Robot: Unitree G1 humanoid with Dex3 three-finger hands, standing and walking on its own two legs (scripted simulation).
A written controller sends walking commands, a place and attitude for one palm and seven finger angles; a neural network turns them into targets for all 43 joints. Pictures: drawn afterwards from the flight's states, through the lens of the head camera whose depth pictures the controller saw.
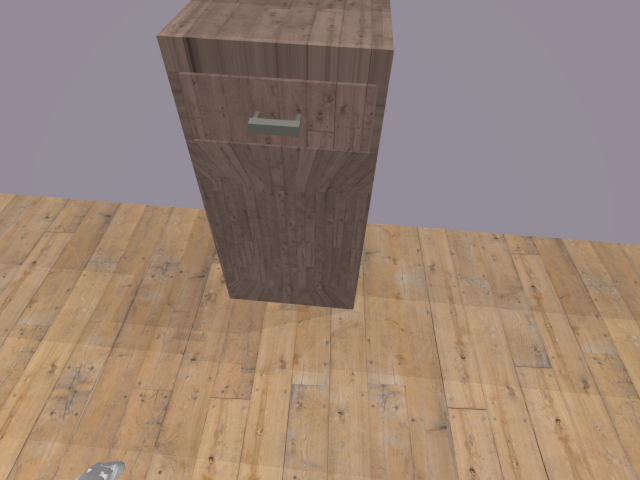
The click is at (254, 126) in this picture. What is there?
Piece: drawer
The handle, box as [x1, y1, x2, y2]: [247, 111, 300, 136]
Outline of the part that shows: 247,123 248,130 250,133 298,136 300,130 300,114 297,114 296,119 294,121 259,118 259,112 255,111 253,117 250,118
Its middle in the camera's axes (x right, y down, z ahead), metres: -0.10 -0.25 +0.84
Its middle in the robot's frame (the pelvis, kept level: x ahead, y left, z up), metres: +0.80 +0.14 +0.02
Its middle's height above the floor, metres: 0.79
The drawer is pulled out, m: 0.00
